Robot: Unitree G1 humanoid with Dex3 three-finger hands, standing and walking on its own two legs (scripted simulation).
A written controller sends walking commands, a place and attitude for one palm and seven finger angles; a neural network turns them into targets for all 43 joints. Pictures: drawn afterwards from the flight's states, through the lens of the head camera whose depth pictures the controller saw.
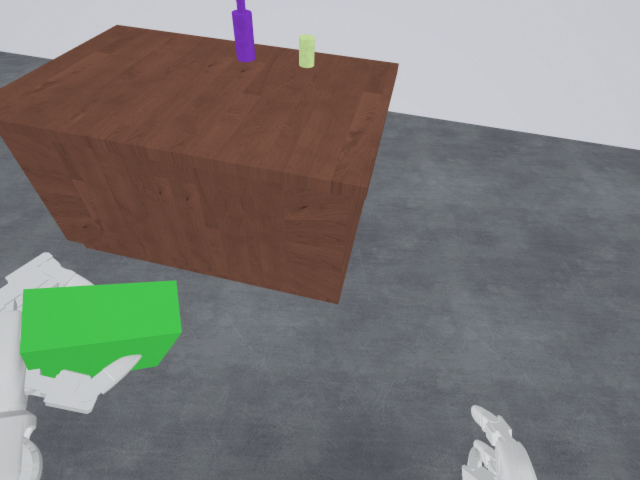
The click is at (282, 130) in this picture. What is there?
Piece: table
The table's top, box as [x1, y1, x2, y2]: [0, 25, 398, 199]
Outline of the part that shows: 0,88 0,131 365,199 398,63 315,52 314,65 310,68 303,68 298,65 298,50 254,44 255,59 253,61 240,62 236,59 234,41 116,25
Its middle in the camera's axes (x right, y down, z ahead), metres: -0.37 -0.49 +1.29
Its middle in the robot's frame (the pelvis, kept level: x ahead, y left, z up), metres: +1.27 +0.44 -0.13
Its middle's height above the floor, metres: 0.64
